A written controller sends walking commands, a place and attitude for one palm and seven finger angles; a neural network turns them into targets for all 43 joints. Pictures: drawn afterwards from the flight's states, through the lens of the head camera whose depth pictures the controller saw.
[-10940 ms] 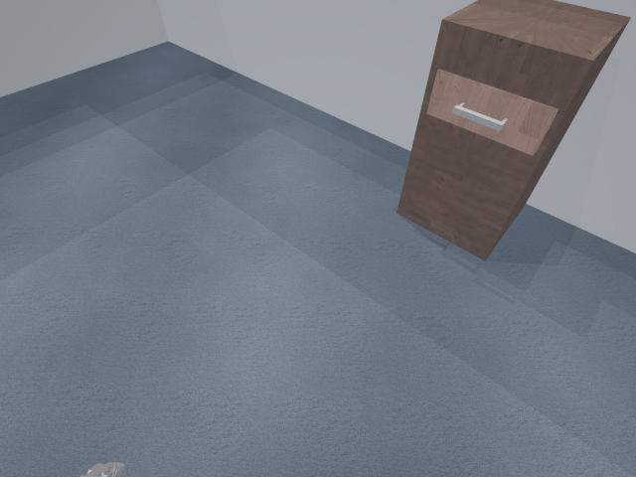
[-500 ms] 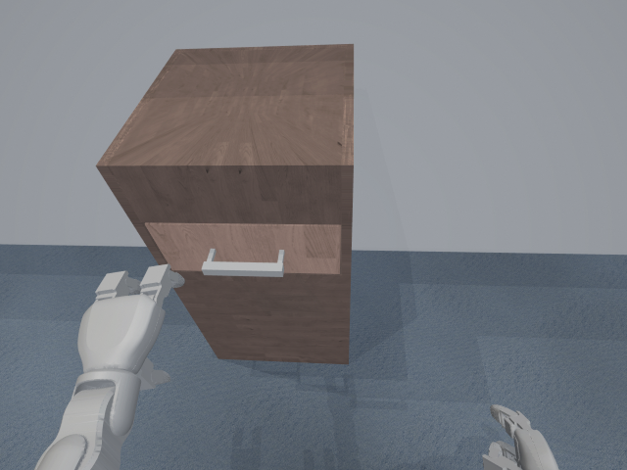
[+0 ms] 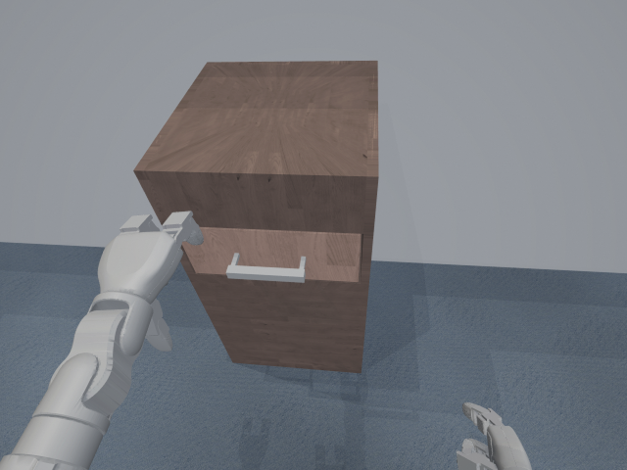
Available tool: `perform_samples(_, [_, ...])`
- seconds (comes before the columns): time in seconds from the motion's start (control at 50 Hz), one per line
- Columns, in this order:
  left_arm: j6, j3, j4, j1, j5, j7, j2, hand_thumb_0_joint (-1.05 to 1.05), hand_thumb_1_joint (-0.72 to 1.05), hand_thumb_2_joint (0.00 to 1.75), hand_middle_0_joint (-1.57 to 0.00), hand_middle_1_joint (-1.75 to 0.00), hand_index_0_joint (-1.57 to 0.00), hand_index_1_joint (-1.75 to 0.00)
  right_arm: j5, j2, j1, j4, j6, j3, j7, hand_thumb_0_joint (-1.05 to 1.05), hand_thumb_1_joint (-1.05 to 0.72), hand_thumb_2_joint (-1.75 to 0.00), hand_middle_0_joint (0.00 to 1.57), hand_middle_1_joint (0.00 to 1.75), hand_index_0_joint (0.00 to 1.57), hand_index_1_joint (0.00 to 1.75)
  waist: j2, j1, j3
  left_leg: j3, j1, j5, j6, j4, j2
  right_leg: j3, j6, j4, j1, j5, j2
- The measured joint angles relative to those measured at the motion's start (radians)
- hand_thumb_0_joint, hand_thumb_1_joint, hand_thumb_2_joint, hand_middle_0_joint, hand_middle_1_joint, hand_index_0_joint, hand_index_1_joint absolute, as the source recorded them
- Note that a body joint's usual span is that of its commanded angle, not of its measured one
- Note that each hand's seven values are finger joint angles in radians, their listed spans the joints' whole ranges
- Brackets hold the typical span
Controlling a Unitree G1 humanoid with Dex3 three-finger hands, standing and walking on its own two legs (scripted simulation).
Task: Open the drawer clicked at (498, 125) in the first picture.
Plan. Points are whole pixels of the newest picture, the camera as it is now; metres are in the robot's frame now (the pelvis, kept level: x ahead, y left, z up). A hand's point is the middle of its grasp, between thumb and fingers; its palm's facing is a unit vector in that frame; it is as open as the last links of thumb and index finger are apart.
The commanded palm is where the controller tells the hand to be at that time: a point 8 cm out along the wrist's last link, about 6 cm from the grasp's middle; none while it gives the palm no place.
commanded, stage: raise the hand with hooked fingers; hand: left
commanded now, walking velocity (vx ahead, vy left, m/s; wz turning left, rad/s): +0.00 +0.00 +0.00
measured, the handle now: (267, 266) +0.53 +0.19 -0.16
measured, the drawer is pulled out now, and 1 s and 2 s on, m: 0.00 0.00 0.00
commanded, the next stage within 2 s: move the hooked fingers above the handle in 0.30 s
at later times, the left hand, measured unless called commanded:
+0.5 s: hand (171, 292) +0.30 +0.23 +0.07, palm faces +0.03 -0.09 -1.00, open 13.8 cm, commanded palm +0.29 +0.23 +0.12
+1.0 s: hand (218, 281) +0.37 +0.21 +0.00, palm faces -0.04 -0.07 -1.00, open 13.8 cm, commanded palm +0.35 +0.22 +0.05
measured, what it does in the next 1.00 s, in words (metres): stands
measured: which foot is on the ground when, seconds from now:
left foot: down 0.00-1.00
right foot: down 0.00-1.00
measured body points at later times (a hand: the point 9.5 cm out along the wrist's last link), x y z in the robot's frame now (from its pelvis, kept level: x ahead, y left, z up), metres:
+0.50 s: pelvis -0.01 +0.00 +0.00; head +0.01 -0.03 +0.45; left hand +0.30 +0.24 +0.12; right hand +0.18 -0.23 -0.11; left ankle +0.01 +0.09 -0.73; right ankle -0.01 -0.11 -0.73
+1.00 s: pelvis +0.00 -0.02 -0.02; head +0.05 -0.04 +0.43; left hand +0.37 +0.21 +0.05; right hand +0.11 -0.28 -0.14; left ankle +0.01 +0.09 -0.73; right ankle -0.01 -0.11 -0.73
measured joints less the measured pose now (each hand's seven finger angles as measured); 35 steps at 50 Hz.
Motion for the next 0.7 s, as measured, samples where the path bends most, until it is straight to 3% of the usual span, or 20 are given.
perform_samples(0.1, [-0.029, 0.014, -0.018, 0.031, -0.009, -0.010, 0.001, 0.00, -0.48, 0.31, -0.32, -1.20, -0.31, -1.20, -0.001, -0.016, 0.027, 0.000, 0.002, -0.013, 0.008, 0.01, -0.90, -0.90, 0.20, 0.30, 0.20, 0.30, 0.000, -0.008, 0.008, 0.008, -0.002, 0.008, 0.004, -0.013, 0.000, 0.009, 0.003, -0.012, -0.005, 0.011, 0.000])
perform_samples(0.22, [-0.063, 0.011, -0.029, 0.058, 0.001, 0.034, -0.001, 0.00, -0.49, 0.31, -0.32, -1.20, -0.31, -1.20, 0.000, -0.028, 0.044, 0.014, -0.006, -0.032, 0.006, 0.01, -0.91, -0.90, 0.20, 0.30, 0.20, 0.30, -0.005, -0.006, 0.014, 0.010, -0.015, 0.011, 0.005, -0.010, -0.001, 0.010, 0.005, -0.007, -0.020, 0.014, 0.000])
perform_samples(0.34, [-0.040, 0.009, -0.013, 0.045, 0.006, 0.068, -0.002, 0.00, -0.49, 0.31, -0.32, -1.20, -0.32, -1.20, 0.005, -0.027, 0.037, 0.027, -0.013, -0.037, 0.004, 0.01, -0.91, -0.90, 0.20, 0.30, 0.20, 0.30, -0.004, -0.005, 0.009, 0.008, -0.020, 0.013, 0.004, -0.008, -0.001, 0.008, 0.003, -0.002, -0.025, 0.013, -0.001])
perform_samples(0.48, [-0.012, -0.009, 0.023, 0.025, -0.002, 0.046, -0.011, 0.00, -0.49, 0.31, -0.32, -1.20, -0.31, -1.20, 0.012, -0.018, 0.018, 0.017, -0.016, -0.024, 0.001, 0.01, -0.91, -0.90, 0.20, 0.30, 0.20, 0.30, 0.001, -0.008, -0.001, 0.006, -0.010, 0.016, 0.000, -0.015, 0.001, 0.006, -0.001, -0.006, -0.016, 0.013, 0.001])
perform_samples(0.6, [-0.047, -0.036, 0.143, -0.048, 0.029, 0.043, -0.028, 0.00, -0.49, 0.31, -0.32, -1.20, -0.31, -1.20, 0.009, -0.008, 0.008, 0.010, -0.025, -0.016, -0.007, 0.01, -0.91, -0.90, 0.20, 0.30, 0.20, 0.30, -0.016, -0.008, -0.005, -0.001, -0.045, 0.010, -0.006, 0.010, 0.005, -0.001, -0.008, 0.020, -0.050, 0.003, 0.005])
perform_samples(0.7, [-0.088, -0.038, 0.207, -0.093, 0.054, 0.091, -0.043, 0.00, -0.49, 0.31, -0.32, -1.20, -0.32, -1.20, 0.003, -0.006, 0.021, 0.013, -0.033, -0.031, -0.008, 0.01, -0.90, -0.90, 0.20, 0.30, 0.20, 0.30, -0.023, -0.015, -0.018, -0.004, -0.096, -0.009, -0.011, 0.052, 0.011, -0.004, -0.014, 0.058, -0.098, -0.013, 0.009])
